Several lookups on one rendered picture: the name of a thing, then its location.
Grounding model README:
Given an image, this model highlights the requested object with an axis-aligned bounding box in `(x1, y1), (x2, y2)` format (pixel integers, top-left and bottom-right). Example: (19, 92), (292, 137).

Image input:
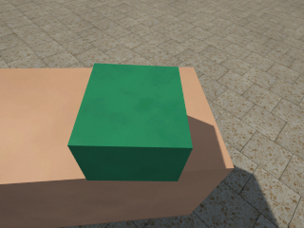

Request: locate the carton
(67, 63), (193, 181)

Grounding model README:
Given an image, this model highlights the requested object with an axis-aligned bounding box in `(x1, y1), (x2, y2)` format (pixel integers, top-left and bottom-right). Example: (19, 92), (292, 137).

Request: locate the pedestal
(0, 66), (235, 228)

